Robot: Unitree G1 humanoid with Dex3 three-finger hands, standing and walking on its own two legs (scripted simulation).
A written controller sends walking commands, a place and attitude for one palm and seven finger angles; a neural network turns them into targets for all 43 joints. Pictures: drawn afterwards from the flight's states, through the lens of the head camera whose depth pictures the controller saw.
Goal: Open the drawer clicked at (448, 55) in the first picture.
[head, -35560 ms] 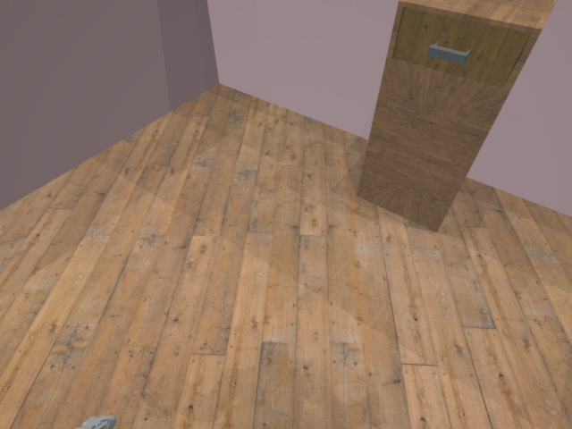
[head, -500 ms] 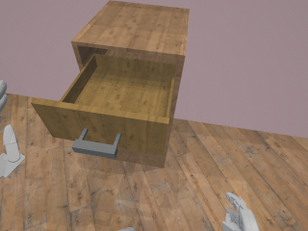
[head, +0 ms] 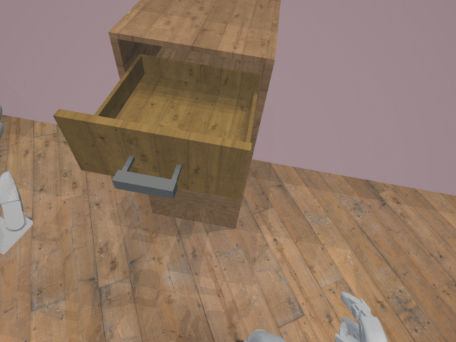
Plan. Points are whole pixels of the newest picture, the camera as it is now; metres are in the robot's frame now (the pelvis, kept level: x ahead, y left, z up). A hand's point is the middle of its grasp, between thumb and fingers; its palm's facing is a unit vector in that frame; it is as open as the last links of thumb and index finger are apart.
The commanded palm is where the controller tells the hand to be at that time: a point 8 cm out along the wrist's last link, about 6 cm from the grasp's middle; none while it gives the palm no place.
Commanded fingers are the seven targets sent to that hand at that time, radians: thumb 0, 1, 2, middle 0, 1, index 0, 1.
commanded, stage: step back with the hand held close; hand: left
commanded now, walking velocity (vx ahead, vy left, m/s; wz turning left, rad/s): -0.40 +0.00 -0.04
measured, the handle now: (150, 174) +0.41 +0.17 +0.03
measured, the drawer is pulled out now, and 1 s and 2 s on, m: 0.30 0.30 0.30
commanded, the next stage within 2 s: stop stepping back and stand still in 0.10 s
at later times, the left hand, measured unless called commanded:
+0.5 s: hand out of the picture +0.09 +0.19 +0.20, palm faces +0.36 -0.79 -0.49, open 7.4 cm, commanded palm +0.03 +0.23 +0.22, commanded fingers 0.00 0.90 0.90 -0.20 -0.30 -0.20 -0.30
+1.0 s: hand out of the picture +0.06 +0.20 +0.21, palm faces +0.42 -0.79 -0.45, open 7.4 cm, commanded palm none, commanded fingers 0.00 0.90 0.90 -0.20 -0.30 -0.20 -0.30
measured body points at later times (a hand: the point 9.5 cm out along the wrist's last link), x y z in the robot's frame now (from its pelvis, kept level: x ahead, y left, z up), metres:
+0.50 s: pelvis -0.10 -0.04 +0.02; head -0.10 -0.05 +0.47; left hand +0.07 +0.23 +0.23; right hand +0.04 -0.30 -0.06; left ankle -0.14 +0.09 -0.70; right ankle -0.07 -0.12 -0.72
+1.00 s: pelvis -0.12 -0.04 +0.01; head -0.13 -0.03 +0.46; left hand +0.03 +0.24 +0.23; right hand +0.03 -0.26 -0.07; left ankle -0.12 +0.08 -0.72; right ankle -0.07 -0.12 -0.72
